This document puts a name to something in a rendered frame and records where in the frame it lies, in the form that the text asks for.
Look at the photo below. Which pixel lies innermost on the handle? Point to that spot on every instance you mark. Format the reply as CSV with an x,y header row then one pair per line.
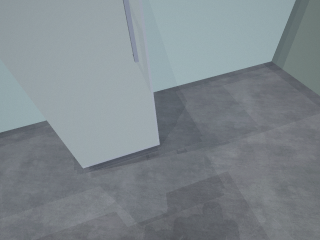
x,y
131,29

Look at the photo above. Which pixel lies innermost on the fridge door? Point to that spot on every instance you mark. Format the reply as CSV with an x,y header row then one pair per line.
x,y
74,60

